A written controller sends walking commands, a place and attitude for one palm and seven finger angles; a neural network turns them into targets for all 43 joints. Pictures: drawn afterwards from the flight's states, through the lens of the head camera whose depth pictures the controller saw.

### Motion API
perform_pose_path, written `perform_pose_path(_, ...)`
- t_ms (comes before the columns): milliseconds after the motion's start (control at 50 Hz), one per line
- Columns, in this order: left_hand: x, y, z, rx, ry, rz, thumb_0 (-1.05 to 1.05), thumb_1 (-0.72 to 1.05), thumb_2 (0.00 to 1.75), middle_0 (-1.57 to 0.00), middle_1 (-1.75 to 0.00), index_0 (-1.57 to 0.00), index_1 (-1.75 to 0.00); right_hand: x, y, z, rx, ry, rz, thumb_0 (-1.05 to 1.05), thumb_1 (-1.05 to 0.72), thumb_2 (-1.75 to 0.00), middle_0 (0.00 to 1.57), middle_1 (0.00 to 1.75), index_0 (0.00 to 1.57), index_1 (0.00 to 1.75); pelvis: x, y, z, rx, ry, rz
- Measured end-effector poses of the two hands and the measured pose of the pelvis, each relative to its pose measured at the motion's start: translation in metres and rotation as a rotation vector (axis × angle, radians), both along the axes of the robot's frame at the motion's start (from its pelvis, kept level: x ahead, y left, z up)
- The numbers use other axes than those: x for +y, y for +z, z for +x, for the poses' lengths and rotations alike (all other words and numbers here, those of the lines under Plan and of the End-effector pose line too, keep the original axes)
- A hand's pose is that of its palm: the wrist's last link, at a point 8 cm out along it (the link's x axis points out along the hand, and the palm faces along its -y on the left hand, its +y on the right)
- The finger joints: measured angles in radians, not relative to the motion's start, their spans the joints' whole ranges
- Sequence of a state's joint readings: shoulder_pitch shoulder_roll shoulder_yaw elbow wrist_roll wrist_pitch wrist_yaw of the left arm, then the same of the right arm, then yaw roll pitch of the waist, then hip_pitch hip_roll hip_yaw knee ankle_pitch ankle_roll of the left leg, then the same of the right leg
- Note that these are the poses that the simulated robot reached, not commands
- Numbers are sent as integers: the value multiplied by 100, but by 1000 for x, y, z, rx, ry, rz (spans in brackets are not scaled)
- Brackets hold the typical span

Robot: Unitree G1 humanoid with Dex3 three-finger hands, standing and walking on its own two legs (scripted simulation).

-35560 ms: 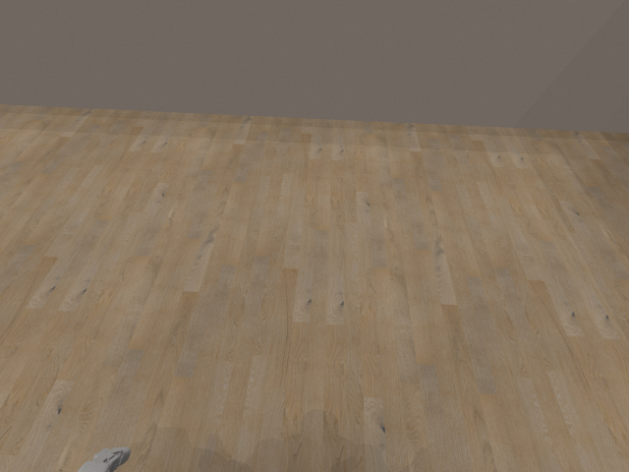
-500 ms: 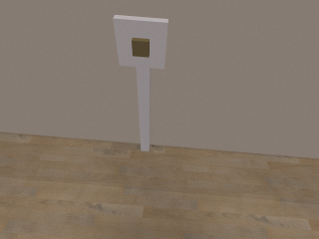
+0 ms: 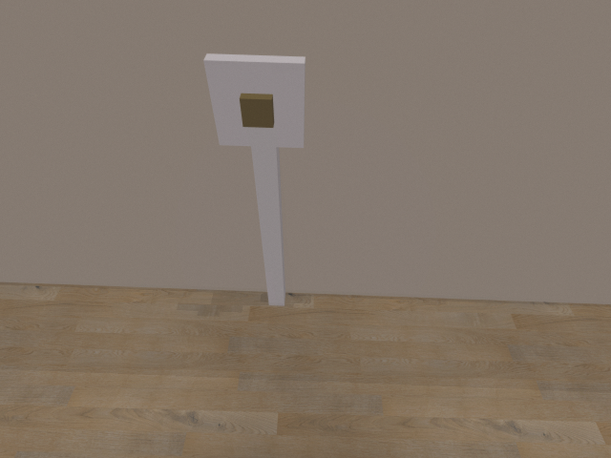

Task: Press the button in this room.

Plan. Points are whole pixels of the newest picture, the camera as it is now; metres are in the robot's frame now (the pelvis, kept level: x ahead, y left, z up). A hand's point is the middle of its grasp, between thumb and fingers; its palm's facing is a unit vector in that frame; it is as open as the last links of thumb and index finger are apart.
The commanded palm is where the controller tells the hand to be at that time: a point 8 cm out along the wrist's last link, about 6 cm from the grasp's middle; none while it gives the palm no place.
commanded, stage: let the arm hang, fingers relaxed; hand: left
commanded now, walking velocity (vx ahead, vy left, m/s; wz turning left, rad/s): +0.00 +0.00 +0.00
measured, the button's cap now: (257, 110) +0.74 +0.14 +0.07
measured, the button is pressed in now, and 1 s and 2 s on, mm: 0 0 0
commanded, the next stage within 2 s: stand and wait in 0.14 s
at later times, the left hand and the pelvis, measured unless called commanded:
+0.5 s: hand out of the picture +0.00 +0.17 -0.17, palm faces +0.04 -0.98 -0.20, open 7.4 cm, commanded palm none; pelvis +0.02 +0.00 +0.00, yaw +0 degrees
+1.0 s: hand out of the picture +0.05 +0.19 -0.17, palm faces +0.02 -0.97 -0.24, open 7.4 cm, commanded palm none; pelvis +0.03 -0.01 +0.00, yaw +0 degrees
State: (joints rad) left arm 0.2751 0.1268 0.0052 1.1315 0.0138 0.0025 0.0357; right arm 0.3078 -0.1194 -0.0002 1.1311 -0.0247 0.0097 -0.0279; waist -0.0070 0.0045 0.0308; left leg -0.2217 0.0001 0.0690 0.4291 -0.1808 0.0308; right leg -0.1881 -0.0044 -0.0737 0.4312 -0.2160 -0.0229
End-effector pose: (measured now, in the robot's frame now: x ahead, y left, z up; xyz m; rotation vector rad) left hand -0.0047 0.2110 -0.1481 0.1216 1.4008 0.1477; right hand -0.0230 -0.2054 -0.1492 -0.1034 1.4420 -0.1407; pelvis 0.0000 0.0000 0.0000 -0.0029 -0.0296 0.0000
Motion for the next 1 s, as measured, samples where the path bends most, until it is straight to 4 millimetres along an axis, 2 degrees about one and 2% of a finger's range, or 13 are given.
perform_pose_path(220,0,1,-6,37,19,3,1,91,90,-20,-30,-20,-30,-2,1,7,13,2,-6,1,-91,-90,20,30,20,30,-2,1,7,4,4,-1)
perform_pose_path(400,4,4,-6,55,24,16,0,91,90,-20,-30,-20,-30,-7,1,21,2,9,-13,1,-91,-90,20,30,20,30,-3,2,13,3,3,-1)
perform_pose_path(660,9,6,17,12,8,30,0,91,90,-20,-30,-20,-30,-21,4,45,-38,26,-38,1,-91,-90,20,30,20,30,-5,3,20,0,2,1)
perform_pose_path(1000,22,12,48,-34,-19,67,0,91,90,-20,-30,-20,-30,-44,9,65,-59,42,-74,1,-91,-90,20,30,20,30,-10,5,27,2,1,3)
